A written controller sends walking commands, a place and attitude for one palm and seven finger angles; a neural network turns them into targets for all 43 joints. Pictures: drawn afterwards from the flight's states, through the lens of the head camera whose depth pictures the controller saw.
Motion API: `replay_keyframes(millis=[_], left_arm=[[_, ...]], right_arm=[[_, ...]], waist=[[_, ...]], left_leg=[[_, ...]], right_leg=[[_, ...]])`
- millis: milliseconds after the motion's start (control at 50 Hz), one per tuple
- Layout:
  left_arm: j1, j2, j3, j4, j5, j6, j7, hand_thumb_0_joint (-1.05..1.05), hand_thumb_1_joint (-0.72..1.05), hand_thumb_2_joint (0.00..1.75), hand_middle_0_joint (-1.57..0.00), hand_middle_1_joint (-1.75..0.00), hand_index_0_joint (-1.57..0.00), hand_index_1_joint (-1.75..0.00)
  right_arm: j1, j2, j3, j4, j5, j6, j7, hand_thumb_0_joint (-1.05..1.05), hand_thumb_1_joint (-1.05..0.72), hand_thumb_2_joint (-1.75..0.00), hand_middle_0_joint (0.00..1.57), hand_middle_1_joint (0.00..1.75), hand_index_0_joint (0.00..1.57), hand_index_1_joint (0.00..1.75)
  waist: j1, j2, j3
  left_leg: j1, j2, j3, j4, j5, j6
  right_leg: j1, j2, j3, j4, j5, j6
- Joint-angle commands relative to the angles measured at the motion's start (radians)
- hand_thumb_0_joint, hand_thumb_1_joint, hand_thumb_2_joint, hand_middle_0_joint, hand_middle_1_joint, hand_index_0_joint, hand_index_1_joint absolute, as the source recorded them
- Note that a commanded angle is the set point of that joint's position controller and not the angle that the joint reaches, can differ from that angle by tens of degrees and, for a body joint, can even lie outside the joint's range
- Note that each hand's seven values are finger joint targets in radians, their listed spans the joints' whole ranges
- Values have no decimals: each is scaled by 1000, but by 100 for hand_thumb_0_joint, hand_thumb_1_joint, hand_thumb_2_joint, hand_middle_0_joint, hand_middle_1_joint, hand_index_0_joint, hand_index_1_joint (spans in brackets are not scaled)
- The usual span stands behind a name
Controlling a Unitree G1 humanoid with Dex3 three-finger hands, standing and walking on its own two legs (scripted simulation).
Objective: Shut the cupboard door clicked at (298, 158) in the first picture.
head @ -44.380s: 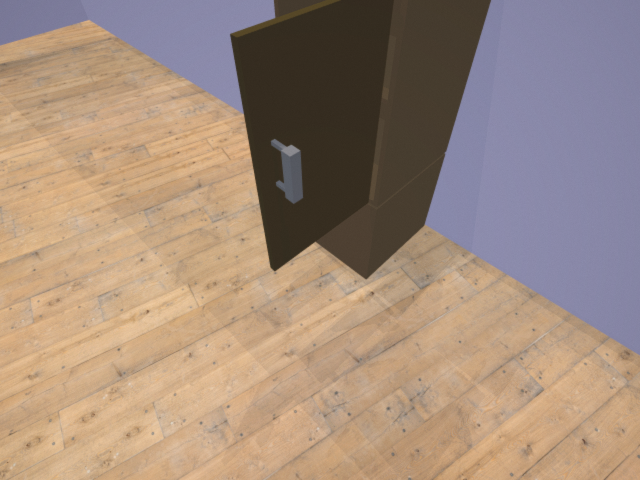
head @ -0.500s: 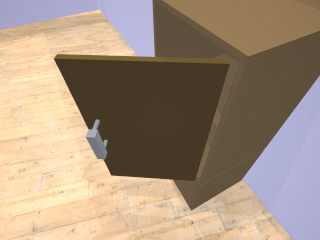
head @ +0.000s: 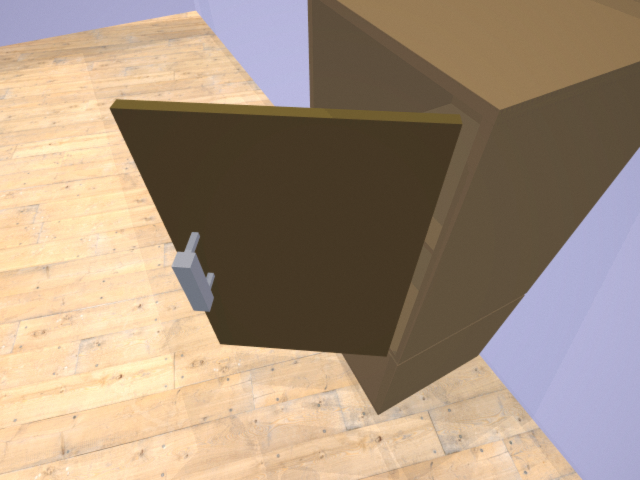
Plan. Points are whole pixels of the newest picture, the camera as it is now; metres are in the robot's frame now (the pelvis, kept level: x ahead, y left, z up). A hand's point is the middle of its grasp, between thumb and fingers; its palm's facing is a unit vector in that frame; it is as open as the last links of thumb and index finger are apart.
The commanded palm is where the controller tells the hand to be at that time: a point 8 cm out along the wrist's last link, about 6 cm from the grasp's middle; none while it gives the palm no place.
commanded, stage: shuffle to correct the standing spot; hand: left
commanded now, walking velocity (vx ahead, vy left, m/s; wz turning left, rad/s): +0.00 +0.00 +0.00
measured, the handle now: (198, 271) +0.40 +0.22 -0.02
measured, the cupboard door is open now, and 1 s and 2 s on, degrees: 58 58 58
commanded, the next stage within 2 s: come to a stop and stand still in 0.16 s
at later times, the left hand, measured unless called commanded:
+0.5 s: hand out of the picture +0.01 +0.20 -0.17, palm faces +0.02 -0.98 -0.22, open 7.3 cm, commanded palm none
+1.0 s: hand out of the picture -0.01 +0.19 -0.18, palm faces +0.03 -0.98 -0.19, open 7.3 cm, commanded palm none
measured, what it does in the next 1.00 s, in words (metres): stands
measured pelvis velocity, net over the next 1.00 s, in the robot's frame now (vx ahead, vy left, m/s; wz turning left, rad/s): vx -0.02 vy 0.02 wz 0.01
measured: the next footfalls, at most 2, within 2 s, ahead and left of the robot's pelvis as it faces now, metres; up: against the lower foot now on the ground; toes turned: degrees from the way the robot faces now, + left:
none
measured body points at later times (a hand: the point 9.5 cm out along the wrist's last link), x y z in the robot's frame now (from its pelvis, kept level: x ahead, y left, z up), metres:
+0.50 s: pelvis -0.02 +0.01 +0.00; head +0.00 +0.01 +0.44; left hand +0.01 +0.25 -0.16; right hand -0.02 -0.21 -0.17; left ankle -0.06 +0.13 -0.74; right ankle +0.02 -0.12 -0.74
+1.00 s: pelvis -0.02 +0.02 +0.00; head -0.02 +0.02 +0.45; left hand -0.01 +0.24 -0.16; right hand +0.00 -0.20 -0.16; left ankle -0.06 +0.13 -0.74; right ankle +0.02 -0.12 -0.74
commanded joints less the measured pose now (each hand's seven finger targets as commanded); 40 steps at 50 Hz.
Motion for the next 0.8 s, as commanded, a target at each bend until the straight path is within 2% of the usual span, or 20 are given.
replay_keyframes(millis=[0, 60, 100, 160, 240, 260, 300, 340, 360, 420, 500, 560, 580, 600, 620, 640, 680, 700, 720, 780], left_arm=[[54, 102, 18, -29, 3, -13, 8, 0, 90, 90, -20, -30, -20, -30], [50, 109, 21, -35, 5, -14, 11, 0, 90, 90, -20, -30, -20, -30], [47, 114, 25, -46, 3, -9, 14, 0, 90, 90, -20, -30, -20, -30], [56, 126, 38, -64, 5, -1, 19, 0, 90, 90, -20, -30, -20, -30], [44, 152, 57, -100, 12, 16, 20, 0, 90, 90, -20, -30, -20, -30], [42, 152, 57, -108, 11, 19, 20, 0, 90, 90, -20, -30, -20, -30], [9, 137, 50, -125, 13, 23, 18, 0, 90, 90, -20, -30, -20, -30], [-10, 110, 43, -137, 12, 26, 15, 0, 90, 90, -20, -30, -20, -30], [3, 100, 39, -134, 13, 23, 13, 0, 90, 90, -20, -30, -20, -30], [40, 85, 32, -112, 16, 16, 5, 0, 90, 90, -20, -30, -20, -30], [61, 83, 26, -96, 14, 9, 3, 0, 90, 90, -20, -30, -20, -30], [74, 85, 22, -85, 11, -1, 5, 0, 90, 90, -20, -30, -20, -30], [151, 140, 21, -26, 13, -21, 45, 0, 90, 90, -20, -30, -20, -30], [147, 169, 20, -26, 12, -34, 38, 0, 90, 90, -20, -30, -20, -30], [135, 165, 24, -48, 1, -38, 35, 0, 90, 90, -20, -30, -20, -30], [100, 140, 12, -55, -1, -34, 32, 0, 90, 90, -20, -30, -20, -30], [69, 125, 4, -59, 3, -28, 21, 0, 90, 90, -20, -30, -20, -30], [51, 119, 2, -57, 4, -21, 19, 0, 90, 90, -20, -30, -20, -30], [55, 110, 1, -58, 6, -18, 18, 0, 90, 90, -20, -30, -20, -30], [66, 103, 0, -57, 5, -14, 16, 0, 90, 90, -20, -30, -20, -30]], right_arm=[[89, -80, -16, -22, 5, -14, -2, 0, -90, -90, 20, 30, 20, 30], [88, -85, -19, -26, 8, -15, -1, 0, -90, -90, 20, 30, 20, 30], [81, -79, -24, -36, 10, -12, -4, 0, -90, -90, 20, 30, 20, 30], [76, -92, -34, -58, 9, 0, -5, 0, -90, -90, 20, 30, 20, 30], [66, -103, -54, -102, 6, 23, -2, 0, -90, -90, 20, 30, 20, 30], [70, -94, -55, -109, 6, 26, -2, 0, -90, -90, 20, 30, 20, 30], [92, -75, -52, -108, 6, 24, 2, 0, -90, -90, 20, 30, 20, 30], [78, -82, -44, -109, 1, 7, 6, 0, -90, -90, 20, 30, 20, 30], [60, -94, -42, -109, -1, 1, 7, 0, -90, -90, 20, 30, 20, 30], [49, -109, -38, -105, -4, -8, 9, 0, -90, -90, 20, 30, 20, 30], [76, -85, -30, -90, -4, -6, 9, 0, -90, -90, 20, 30, 20, 30], [93, -76, -23, -79, 0, -11, 7, 0, -90, -90, 20, 30, 20, 30], [-2, -170, -41, -125, 9, -21, 9, 0, -90, -90, 20, 30, 20, 30], [29, -123, -30, -144, 14, -27, 8, 0, -90, -90, 20, 30, 20, 30], [122, -87, -33, -133, 15, -28, 7, 0, -90, -90, 20, 30, 20, 30], [108, -89, -31, -121, 12, -25, 5, 0, -90, -90, 20, 30, 20, 30], [90, -95, -31, -108, 9, -15, 6, 0, -90, -90, 20, 30, 20, 30], [78, -88, -29, -107, 5, -12, 6, 0, -90, -90, 20, 30, 20, 30], [75, -92, -27, -108, 6, -10, 6, 0, -90, -90, 20, 30, 20, 30], [70, -103, -27, -108, 6, -9, 10, 0, -90, -90, 20, 30, 20, 30]], waist=[[0, -7, 9], [1, -17, 22], [3, 12, 4], [8, 3, -39], [9, -53, -48], [2, -81, -54], [-15, -79, -44], [-6, 7, -3], [6, 31, 10], [21, 26, 39], [11, 11, 67], [6, -12, 52], [35, -69, -21], [1, -41, -138], [-31, -51, -249], [-29, -53, -226], [-25, 0, -93], [-23, 24, -22], [-19, 12, 19], [-15, -7, 51]], left_leg=[[-85, 69, -44, -85, 159, 35], [-100, 67, -44, -77, 182, 35], [-90, 70, -41, -67, 243, 34], [-83, 69, -30, -7, 304, 28], [-120, 48, -16, 83, 230, 26], [-112, 36, -14, 97, 173, 24], [-93, 39, -37, 42, 68, 35], [-160, 76, -92, -56, 33, 56], [-194, 90, -112, -94, -11, 63], [-259, 91, -127, -155, -146, 68], [-214, 74, -104, -137, -111, 63], [-161, 61, -67, -88, 44, 53], [-184, 101, -30, 110, 235, 25], [-163, 37, -10, 137, 279, 4], [-133, 33, -32, 85, 99, 5], [-125, 39, -42, 73, 108, 12], [-152, 45, -58, 34, 125, 22], [-173, 56, -66, 15, 148, 28], [-197, 58, -74, 4, 139, 30], [-209, 53, -86, -28, 65, 37]], right_leg=[[61, -74, 73, -67, 170, -41], [54, -82, 79, -61, 203, -42], [53, -91, 86, -34, 273, -46], [55, -112, 100, 12, 344, -54], [8, -151, 143, 22, 298, -77], [-21, -161, 160, 1, 239, -86], [-86, -132, 147, -31, 35, -77], [-73, -64, 99, -11, -73, -36], [-43, -46, 85, -4, -79, -26], [31, -35, 65, -7, -70, -23], [-1, -39, 76, -40, -71, -30], [1, -59, 81, -51, 23, -33], [49, -104, 87, 15, 429, -20], [164, -159, 109, 62, 842, -56], [212, -173, 109, 80, 712, -74], [178, -147, 97, 76, 579, -66], [80, -110, 85, 26, 319, -49], [35, -90, 74, 12, 238, -47], [23, -79, 74, -3, 171, -43], [2, -68, 81, -41, 34, -38]])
